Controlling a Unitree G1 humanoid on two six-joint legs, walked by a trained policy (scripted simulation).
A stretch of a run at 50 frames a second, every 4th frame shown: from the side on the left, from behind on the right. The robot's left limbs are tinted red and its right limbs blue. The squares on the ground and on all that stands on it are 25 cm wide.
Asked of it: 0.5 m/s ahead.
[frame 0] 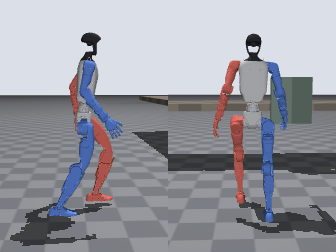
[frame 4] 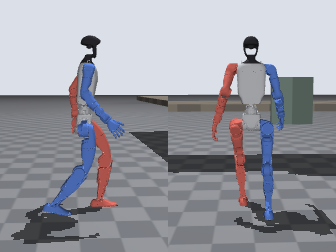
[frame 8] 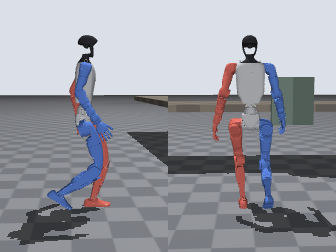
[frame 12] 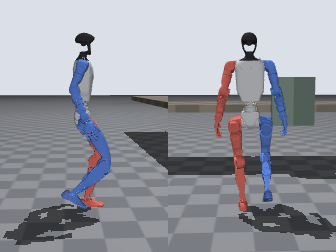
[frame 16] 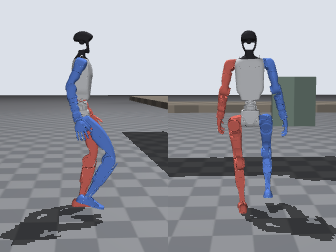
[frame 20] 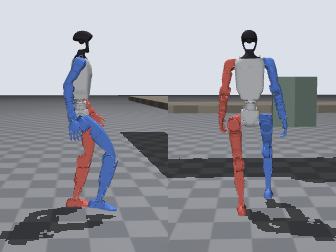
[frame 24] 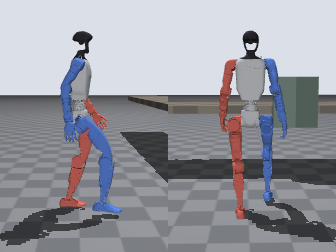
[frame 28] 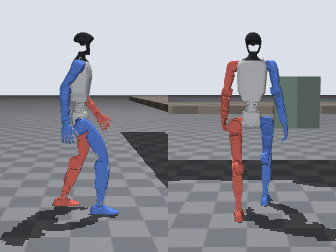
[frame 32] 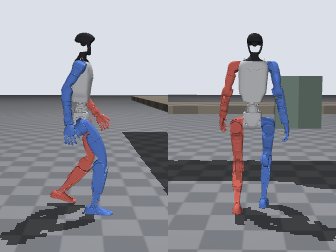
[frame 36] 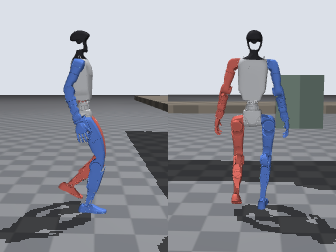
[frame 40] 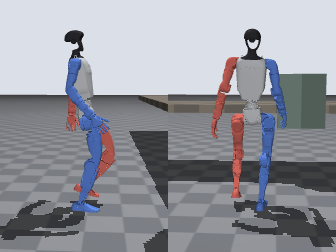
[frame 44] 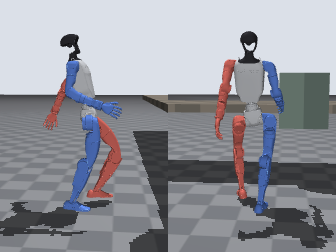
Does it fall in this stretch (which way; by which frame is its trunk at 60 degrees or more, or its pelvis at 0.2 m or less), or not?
no
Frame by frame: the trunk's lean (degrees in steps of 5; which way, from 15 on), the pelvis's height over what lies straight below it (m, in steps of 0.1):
0: 5, 0.8
4: 5, 0.7
8: 5, 0.7
12: 5, 0.8
16: 0, 0.8
20: 0, 0.8
24: 0, 0.8
28: 5, 0.8
32: 5, 0.8
36: 5, 0.8
40: 10, 0.8
44: 15 backward, 0.7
